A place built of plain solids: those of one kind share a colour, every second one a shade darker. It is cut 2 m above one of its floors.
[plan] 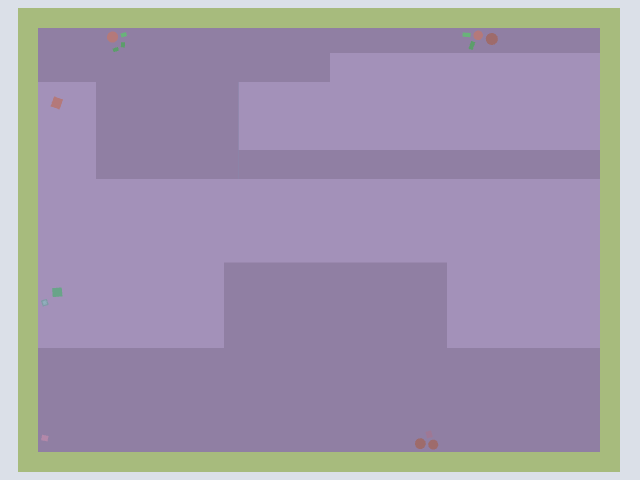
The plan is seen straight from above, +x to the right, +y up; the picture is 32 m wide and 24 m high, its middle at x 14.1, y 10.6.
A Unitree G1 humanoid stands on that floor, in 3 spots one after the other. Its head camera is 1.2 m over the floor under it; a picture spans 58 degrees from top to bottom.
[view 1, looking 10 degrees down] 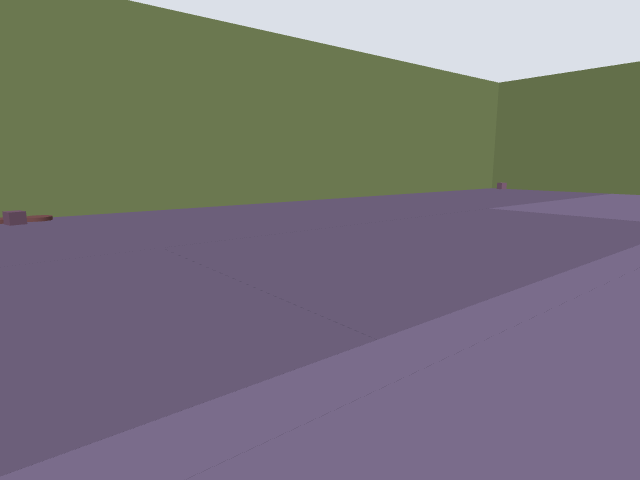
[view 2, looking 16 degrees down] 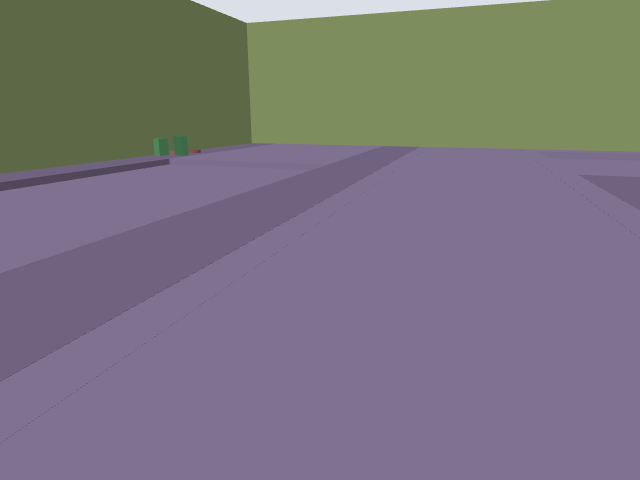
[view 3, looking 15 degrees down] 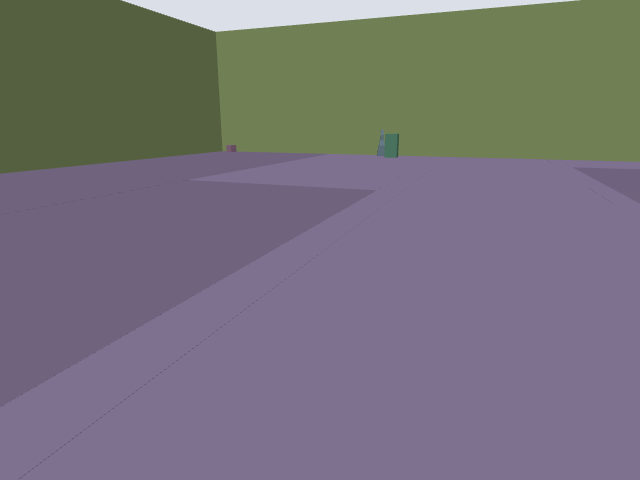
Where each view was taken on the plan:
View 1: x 20.23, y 11.43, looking -129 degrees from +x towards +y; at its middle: floor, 6.92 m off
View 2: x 9.96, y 11.65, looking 19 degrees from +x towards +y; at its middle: floor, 4.35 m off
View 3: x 17.22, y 11.38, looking -159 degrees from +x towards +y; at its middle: floor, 4.64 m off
